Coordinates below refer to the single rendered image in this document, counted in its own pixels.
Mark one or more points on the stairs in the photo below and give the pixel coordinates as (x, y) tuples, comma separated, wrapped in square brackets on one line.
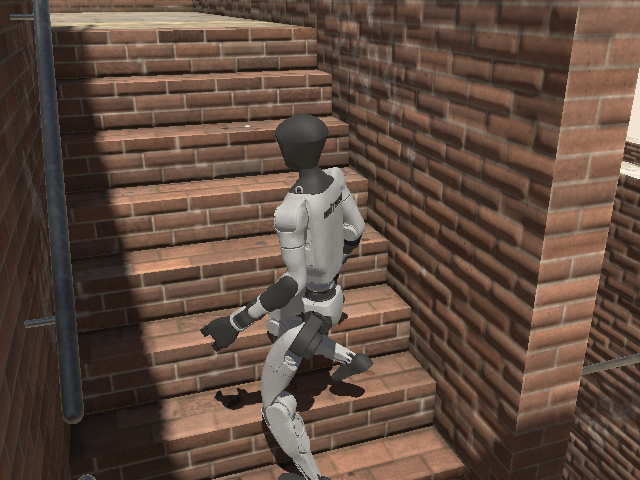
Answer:
[(172, 176)]

